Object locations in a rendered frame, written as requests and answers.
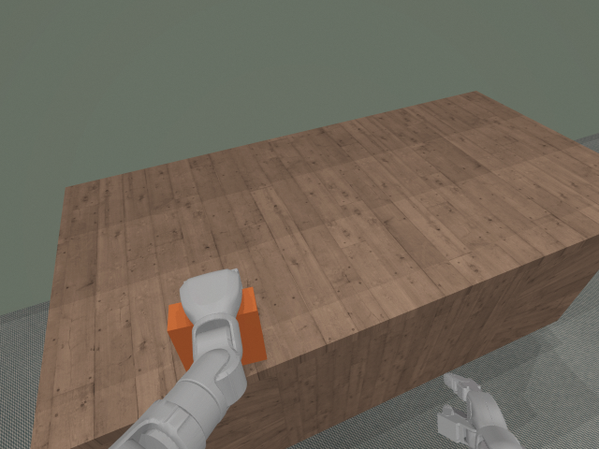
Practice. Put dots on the left robot hand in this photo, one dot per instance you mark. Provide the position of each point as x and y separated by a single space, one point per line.
215 292

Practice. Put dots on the right robot forearm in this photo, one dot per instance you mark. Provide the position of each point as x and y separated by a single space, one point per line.
494 437

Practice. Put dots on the left robot forearm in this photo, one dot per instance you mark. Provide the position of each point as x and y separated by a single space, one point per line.
187 415

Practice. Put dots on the sponge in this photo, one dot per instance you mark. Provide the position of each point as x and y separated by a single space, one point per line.
253 346

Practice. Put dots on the table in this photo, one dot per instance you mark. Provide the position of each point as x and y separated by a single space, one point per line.
383 251

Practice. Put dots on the right robot hand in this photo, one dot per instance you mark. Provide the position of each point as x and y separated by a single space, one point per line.
482 411

